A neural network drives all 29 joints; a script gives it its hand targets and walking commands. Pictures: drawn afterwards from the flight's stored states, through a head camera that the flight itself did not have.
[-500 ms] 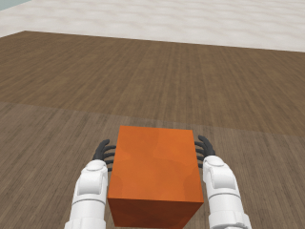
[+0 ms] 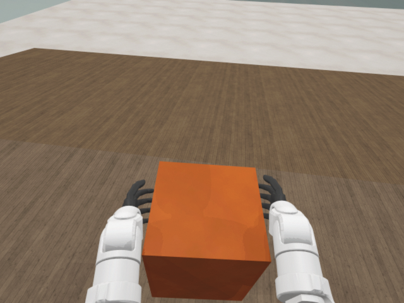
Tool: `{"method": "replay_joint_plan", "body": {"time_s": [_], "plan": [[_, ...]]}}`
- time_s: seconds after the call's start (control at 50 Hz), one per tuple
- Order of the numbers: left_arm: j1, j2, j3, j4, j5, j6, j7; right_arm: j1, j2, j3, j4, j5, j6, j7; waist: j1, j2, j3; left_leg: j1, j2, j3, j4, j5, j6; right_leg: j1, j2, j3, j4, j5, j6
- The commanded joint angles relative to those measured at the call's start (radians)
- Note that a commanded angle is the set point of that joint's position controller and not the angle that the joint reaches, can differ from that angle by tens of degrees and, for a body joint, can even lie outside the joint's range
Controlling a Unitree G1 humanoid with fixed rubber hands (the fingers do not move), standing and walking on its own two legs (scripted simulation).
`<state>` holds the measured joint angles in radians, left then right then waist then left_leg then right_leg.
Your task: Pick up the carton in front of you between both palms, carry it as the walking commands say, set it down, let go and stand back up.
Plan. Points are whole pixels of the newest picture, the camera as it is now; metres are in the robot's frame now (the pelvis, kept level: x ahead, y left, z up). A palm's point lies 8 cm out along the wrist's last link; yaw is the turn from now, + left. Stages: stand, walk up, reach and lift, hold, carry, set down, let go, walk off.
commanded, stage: hold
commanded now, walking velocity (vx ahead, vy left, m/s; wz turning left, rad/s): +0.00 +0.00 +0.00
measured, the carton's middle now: (202, 234) +0.29 +0.00 -0.03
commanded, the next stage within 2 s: carry in 0.16 s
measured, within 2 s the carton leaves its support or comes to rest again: neither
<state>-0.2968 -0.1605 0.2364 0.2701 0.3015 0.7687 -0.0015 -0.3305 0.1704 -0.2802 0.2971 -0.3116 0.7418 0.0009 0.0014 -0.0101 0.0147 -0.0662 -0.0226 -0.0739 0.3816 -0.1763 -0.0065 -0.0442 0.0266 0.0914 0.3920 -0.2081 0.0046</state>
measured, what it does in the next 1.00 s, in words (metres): walks ahead: left foot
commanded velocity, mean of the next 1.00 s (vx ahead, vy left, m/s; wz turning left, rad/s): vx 0.44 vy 0.00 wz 0.00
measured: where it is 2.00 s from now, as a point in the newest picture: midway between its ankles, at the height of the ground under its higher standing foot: (207, 198)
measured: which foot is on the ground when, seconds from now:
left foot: down 0.00-0.34, up 0.36-0.62, down 0.64-1.00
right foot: down 0.00-0.66, up 0.68-1.00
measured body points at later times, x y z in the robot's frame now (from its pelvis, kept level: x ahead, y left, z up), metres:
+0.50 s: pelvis +0.07 -0.02 +0.01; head +0.05 -0.03 +0.46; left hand +0.37 +0.11 +0.08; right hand +0.37 -0.19 +0.08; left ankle +0.09 +0.11 -0.70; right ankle +0.02 -0.12 -0.74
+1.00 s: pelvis +0.35 -0.03 -0.01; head +0.34 -0.03 +0.44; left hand +0.64 +0.10 +0.07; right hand +0.62 -0.20 +0.08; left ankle +0.21 +0.09 -0.74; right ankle +0.47 -0.14 -0.73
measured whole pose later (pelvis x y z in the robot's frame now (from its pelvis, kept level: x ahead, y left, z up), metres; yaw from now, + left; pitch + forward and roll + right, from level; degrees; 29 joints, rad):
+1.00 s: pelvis +0.35 -0.03 -0.01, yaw -4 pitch +5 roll +0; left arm -0.17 -0.13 0.13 -0.34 0.10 1.23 0.10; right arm -0.21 0.14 -0.12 -0.31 -0.11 1.22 -0.10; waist -0.03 0.02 -0.13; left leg 0.00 0.07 0.22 0.32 -0.38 -0.04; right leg -0.54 -0.08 -0.19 0.52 -0.11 -0.01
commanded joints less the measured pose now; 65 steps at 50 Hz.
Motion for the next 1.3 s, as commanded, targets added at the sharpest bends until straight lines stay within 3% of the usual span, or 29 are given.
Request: {"method": "replay_joint_plan", "body": {"time_s": [0.0,0.12,0.14,0.18,0.22,0.26,0.3,0.32,0.34,0.36,0.4,0.46,0.56,0.6,0.62,0.64,0.66,0.68,0.74,0.82,0.94,1.0,1.02,1.04,1.06,1.08,1.12,1.16,1.28], "plan": [[-0.576,-0.927,-0.524,-0.037,-0.281,-0.050,-0.254,-0.479,0.942,0.520,0.035,0.264,-0.020,0.264,-0.004,0.008,-0.197,0.086,-0.056,0.015,-0.055,0.024,0.006,-0.062,0.050,-0.019,-0.086,0.032,-0.003],[-0.572,-0.934,-0.517,-0.025,-0.277,-0.050,-0.252,-0.484,0.934,0.513,0.040,0.259,-0.022,0.268,-0.003,0.011,-0.204,0.096,-0.054,0.011,-0.058,0.047,0.003,-0.056,0.053,-0.022,-0.086,0.050,-0.004],[-0.577,-0.924,-0.527,-0.032,-0.287,-0.046,-0.250,-0.505,0.925,0.539,0.019,0.273,-0.015,0.265,0.000,0.080,-0.195,-0.048,0.119,0.003,-0.021,-0.127,0.013,-0.175,-0.102,-0.005,-0.004,-0.097,-0.009],[-0.605,-0.923,-0.547,-0.077,-0.311,-0.041,-0.243,-0.478,0.923,0.552,0.000,0.288,-0.008,0.252,-0.009,0.095,-0.198,-0.140,0.157,-0.113,-0.115,-0.564,0.049,-0.267,-0.050,-0.030,0.068,-0.396,-0.002],[-0.621,-0.938,-0.608,-0.130,-0.352,-0.028,-0.238,-0.477,0.925,0.592,-0.062,0.309,0.005,0.235,-0.008,0.188,-0.231,-0.158,0.258,-0.238,-0.191,-0.621,0.101,-0.290,-0.012,-0.138,0.281,-0.246,0.013],[-0.629,-0.929,-0.675,-0.188,-0.407,-0.003,-0.232,-0.455,0.918,0.649,-0.136,0.336,0.034,0.213,0.000,0.163,-0.270,-0.198,0.255,-0.182,-0.175,-0.491,0.111,-0.235,-0.021,-0.178,0.195,-0.198,0.011],[-0.630,-0.923,-0.731,-0.244,-0.468,0.039,-0.224,-0.456,0.889,0.706,-0.224,0.379,0.081,0.190,0.006,0.105,-0.318,-0.298,0.172,-0.045,-0.026,-0.459,0.079,-0.030,-0.024,-0.172,-0.015,-0.161,-0.002],[-0.607,-0.910,-0.748,-0.275,-0.483,0.067,-0.215,-0.466,0.880,0.744,-0.276,0.404,0.114,0.183,0.013,-0.047,-0.327,-0.403,0.089,0.069,0.162,-0.424,0.035,0.042,-0.149,0.027,-0.130,-0.310,-0.040],[-0.583,-0.884,-0.753,-0.291,-0.487,0.099,-0.203,-0.492,0.881,0.785,-0.319,0.435,0.148,0.181,0.026,-0.275,-0.284,-0.605,0.019,0.174,0.390,-0.364,-0.008,0.115,-0.342,0.344,-0.255,-0.518,-0.119],[-0.562,-0.872,-0.760,-0.310,-0.486,0.130,-0.190,-0.519,0.871,0.816,-0.347,0.464,0.180,0.180,0.026,-0.226,-0.218,-0.676,0.080,0.129,0.458,-0.308,0.006,0.087,-0.418,0.449,-0.290,-0.495,-0.177],[-0.563,-0.829,-0.771,-0.393,-0.499,0.191,-0.168,-0.525,0.883,0.854,-0.372,0.533,0.238,0.181,0.023,-0.090,-0.247,-0.668,0.106,0.126,0.446,-0.250,0.012,0.100,-0.386,0.319,-0.265,-0.302,-0.183],[-0.523,-0.823,-0.802,-0.503,-0.545,0.268,-0.151,-0.464,0.891,0.895,-0.428,0.595,0.304,0.169,0.021,-0.136,-0.318,-0.586,0.066,0.195,0.323,-0.145,-0.005,0.140,-0.277,0.090,-0.215,-0.053,-0.135],[-0.383,-0.832,-0.818,-0.591,-0.570,0.371,-0.151,-0.340,0.881,0.880,-0.533,0.602,0.399,0.153,0.030,-0.154,-0.321,-0.435,0.034,0.282,0.090,-0.069,-0.011,0.097,-0.258,-0.014,-0.135,0.102,-0.143],[-0.357,-0.853,-0.826,-0.613,-0.586,0.398,-0.160,-0.291,0.868,0.866,-0.565,0.592,0.425,0.150,0.015,-0.094,-0.346,-0.149,0.012,0.331,-0.026,0.025,-0.003,-0.070,-0.221,-0.093,-0.004,0.114,-0.108],[-0.341,-0.850,-0.830,-0.625,-0.591,0.409,-0.164,-0.262,0.866,0.863,-0.578,0.587,0.436,0.148,0.002,-0.049,-0.389,0.069,0.058,0.287,-0.014,0.004,0.019,-0.214,-0.200,-0.137,0.116,0.131,-0.079],[-0.336,-0.842,-0.831,-0.642,-0.598,0.423,-0.170,-0.228,0.843,0.853,-0.592,0.571,0.445,0.145,-0.019,0.090,-0.440,0.261,0.246,0.036,-0.075,-0.202,0.073,-0.402,-0.155,-0.205,0.352,-0.026,-0.034],[-0.373,-0.832,-0.839,-0.675,-0.614,0.440,-0.174,-0.212,0.851,0.846,-0.575,0.549,0.448,0.143,-0.025,0.319,-0.410,0.375,0.467,-0.344,-0.155,-0.294,0.202,-0.697,-0.051,-0.250,0.561,-0.256,0.002],[-0.442,-0.825,-0.850,-0.699,-0.633,0.449,-0.177,-0.259,0.864,0.844,-0.596,0.554,0.453,0.141,-0.023,0.258,-0.364,0.331,0.517,-0.428,-0.170,-0.249,0.264,-0.790,-0.082,-0.156,0.681,-0.317,-0.016],[-0.479,-0.849,-0.851,-0.702,-0.667,0.459,-0.181,-0.351,0.876,0.854,-0.657,0.597,0.471,0.136,-0.022,0.052,-0.331,0.157,0.431,-0.196,-0.207,-0.209,0.191,-0.743,-0.172,-0.116,0.661,-0.212,-0.024],[-0.407,-0.855,-0.827,-0.658,-0.632,0.464,-0.162,-0.337,0.875,0.869,-0.648,0.623,0.488,0.145,-0.018,0.108,-0.307,0.094,0.329,0.044,-0.234,-0.054,0.144,-0.623,-0.141,-0.198,0.392,-0.048,0.011],[-0.349,-0.854,-0.809,-0.632,-0.581,0.462,-0.149,-0.299,0.861,0.868,-0.619,0.621,0.491,0.166,-0.022,0.171,-0.240,0.065,0.274,0.200,-0.160,0.170,0.097,-0.457,-0.082,-0.308,0.137,0.134,-0.012],[-0.328,-0.857,-0.804,-0.630,-0.575,0.457,-0.154,-0.284,0.860,0.875,-0.628,0.613,0.488,0.170,0.000,0.120,-0.297,-0.039,0.216,0.312,0.114,0.305,0.045,-0.126,-0.014,-0.394,0.069,0.066,-0.034],[-0.309,-0.855,-0.799,-0.621,-0.571,0.454,-0.155,-0.285,0.843,0.876,-0.630,0.608,0.488,0.171,0.024,0.061,-0.367,-0.171,0.194,0.325,0.315,0.236,0.014,0.088,-0.089,-0.291,0.074,0.004,-0.043],[-0.315,-0.832,-0.790,-0.605,-0.556,0.447,-0.157,-0.321,0.840,0.889,-0.649,0.613,0.494,0.171,0.036,-0.183,-0.448,-0.427,0.097,0.307,0.644,0.000,-0.046,0.280,-0.381,0.193,-0.063,-0.213,-0.163],[-0.321,-0.850,-0.799,-0.589,-0.565,0.440,-0.158,-0.347,0.838,0.898,-0.654,0.622,0.493,0.173,0.035,-0.300,-0.430,-0.642,0.025,0.212,0.825,-0.311,-0.036,0.334,-0.479,0.435,-0.183,-0.135,-0.242],[-0.346,-0.873,-0.809,-0.613,-0.579,0.434,-0.159,-0.356,0.862,0.903,-0.641,0.626,0.484,0.175,0.026,-0.221,-0.422,-0.684,0.094,0.124,0.922,-0.307,-0.004,0.309,-0.472,0.354,-0.162,-0.020,-0.236],[-0.390,-0.929,-0.837,-0.647,-0.602,0.414,-0.163,-0.361,0.903,0.906,-0.644,0.629,0.461,0.178,0.016,-0.044,-0.416,-0.667,0.165,0.084,0.889,-0.200,0.026,0.193,-0.422,0.185,-0.131,0.117,-0.186],[-0.412,-0.956,-0.859,-0.666,-0.620,0.399,-0.168,-0.341,0.934,0.915,-0.644,0.618,0.441,0.172,0.011,-0.053,-0.413,-0.592,0.173,0.104,0.761,-0.111,0.025,0.108,-0.373,0.035,-0.164,0.128,-0.133],[-0.341,-0.921,-0.873,-0.682,-0.639,0.387,-0.190,-0.229,0.939,0.914,-0.630,0.568,0.409,0.148,0.015,-0.113,-0.330,-0.599,0.127,0.211,0.381,0.023,-0.002,0.136,-0.295,-0.161,-0.197,0.256,-0.127]]}}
